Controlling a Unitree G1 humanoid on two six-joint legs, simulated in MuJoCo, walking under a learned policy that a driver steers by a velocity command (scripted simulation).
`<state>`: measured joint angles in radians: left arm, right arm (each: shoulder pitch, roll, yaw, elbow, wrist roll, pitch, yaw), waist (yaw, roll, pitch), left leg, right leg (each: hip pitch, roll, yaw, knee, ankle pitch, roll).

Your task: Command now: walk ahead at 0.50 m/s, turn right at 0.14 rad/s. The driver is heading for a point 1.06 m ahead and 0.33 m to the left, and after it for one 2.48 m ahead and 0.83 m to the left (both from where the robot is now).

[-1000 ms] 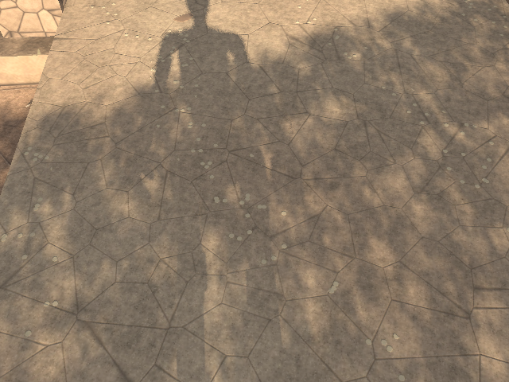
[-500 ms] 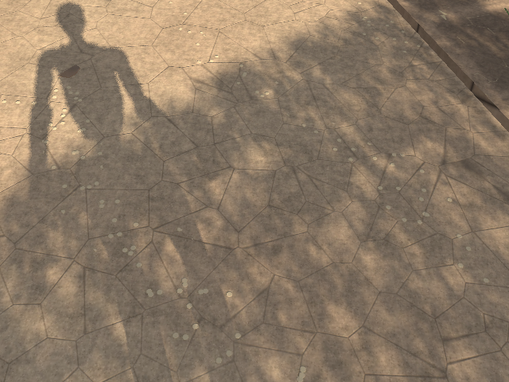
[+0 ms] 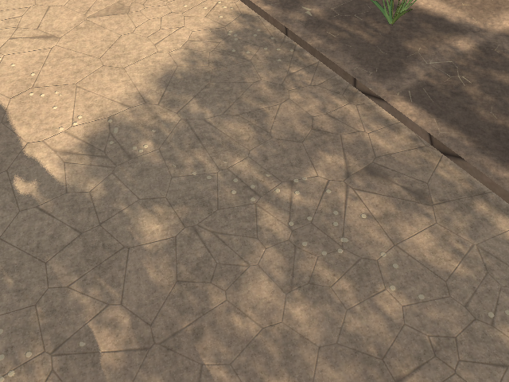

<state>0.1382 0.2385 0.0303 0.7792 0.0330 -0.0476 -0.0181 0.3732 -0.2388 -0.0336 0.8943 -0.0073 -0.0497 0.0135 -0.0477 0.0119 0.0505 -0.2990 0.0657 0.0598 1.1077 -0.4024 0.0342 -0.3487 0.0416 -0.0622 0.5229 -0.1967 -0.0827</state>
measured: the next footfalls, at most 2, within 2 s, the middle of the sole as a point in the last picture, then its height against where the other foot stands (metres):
left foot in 0.44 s outside the picture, level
right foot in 0.98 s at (289, 294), level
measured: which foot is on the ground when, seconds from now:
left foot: up 0.00-0.42, down 0.44-0.98, up 1.00-1.00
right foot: down 0.00-0.46, up 0.48-0.96, down 0.98-1.00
